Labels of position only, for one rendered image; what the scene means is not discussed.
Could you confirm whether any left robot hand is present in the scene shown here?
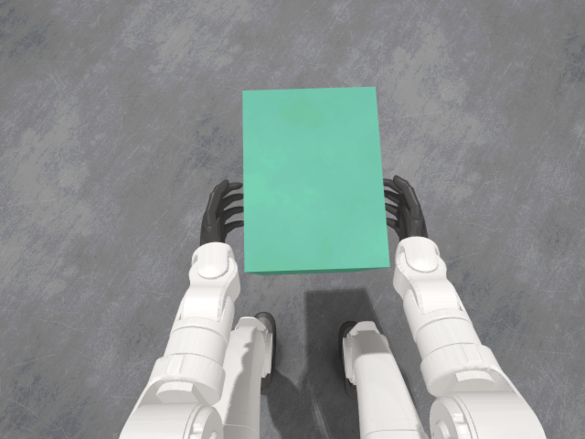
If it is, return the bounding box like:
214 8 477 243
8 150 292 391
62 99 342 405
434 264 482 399
200 179 244 246

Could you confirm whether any right robot hand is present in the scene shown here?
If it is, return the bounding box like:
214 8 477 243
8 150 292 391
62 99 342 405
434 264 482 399
383 175 428 241

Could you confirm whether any right robot foot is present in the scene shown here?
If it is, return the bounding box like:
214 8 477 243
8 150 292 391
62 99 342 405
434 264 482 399
338 321 357 401

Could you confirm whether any left robot upper arm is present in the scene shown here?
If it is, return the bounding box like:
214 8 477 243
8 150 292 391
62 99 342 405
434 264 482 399
121 402 224 439

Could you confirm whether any robot right shin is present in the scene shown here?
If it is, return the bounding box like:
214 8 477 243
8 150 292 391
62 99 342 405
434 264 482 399
348 321 388 385

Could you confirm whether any robot left forearm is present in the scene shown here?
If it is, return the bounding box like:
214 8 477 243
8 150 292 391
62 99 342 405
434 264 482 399
119 242 240 439

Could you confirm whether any carton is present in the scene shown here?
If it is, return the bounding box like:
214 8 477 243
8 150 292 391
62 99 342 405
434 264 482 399
242 87 390 275

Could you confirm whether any robot right forearm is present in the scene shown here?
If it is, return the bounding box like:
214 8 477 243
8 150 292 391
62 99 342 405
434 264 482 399
393 237 547 439

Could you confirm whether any right robot upper arm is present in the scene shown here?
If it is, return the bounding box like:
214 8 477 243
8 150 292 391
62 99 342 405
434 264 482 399
430 391 545 439

